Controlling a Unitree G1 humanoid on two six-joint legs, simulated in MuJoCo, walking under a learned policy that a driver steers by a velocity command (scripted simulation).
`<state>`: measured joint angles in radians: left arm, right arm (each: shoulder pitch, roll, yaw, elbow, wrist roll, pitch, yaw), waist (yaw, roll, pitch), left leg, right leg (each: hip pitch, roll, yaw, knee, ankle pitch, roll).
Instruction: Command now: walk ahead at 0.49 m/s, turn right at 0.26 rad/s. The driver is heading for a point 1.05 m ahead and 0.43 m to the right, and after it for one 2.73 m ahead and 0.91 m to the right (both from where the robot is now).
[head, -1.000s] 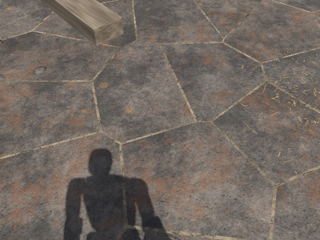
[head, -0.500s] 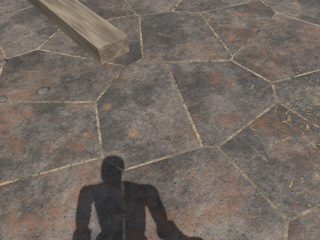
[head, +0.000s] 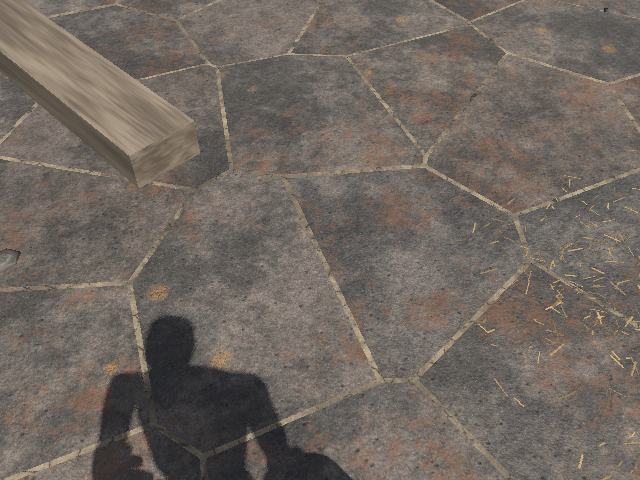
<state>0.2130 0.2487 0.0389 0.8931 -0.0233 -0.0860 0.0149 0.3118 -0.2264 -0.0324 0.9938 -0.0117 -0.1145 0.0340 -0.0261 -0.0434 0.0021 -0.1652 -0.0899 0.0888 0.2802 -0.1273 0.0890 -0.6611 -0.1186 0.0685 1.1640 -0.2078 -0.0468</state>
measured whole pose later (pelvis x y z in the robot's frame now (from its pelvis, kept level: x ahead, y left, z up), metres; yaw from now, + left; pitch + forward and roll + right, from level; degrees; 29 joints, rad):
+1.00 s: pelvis +0.55 -0.14 -0.01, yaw -32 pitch +2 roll +1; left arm 0.29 0.30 0.07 0.70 -0.03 -0.03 0.00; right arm 0.22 -0.26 -0.06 0.78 -0.01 -0.11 0.01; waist -0.01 -0.05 0.01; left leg -0.27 -0.03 0.07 0.42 -0.18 0.03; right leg -0.55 -0.03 0.07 1.20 -0.34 -0.03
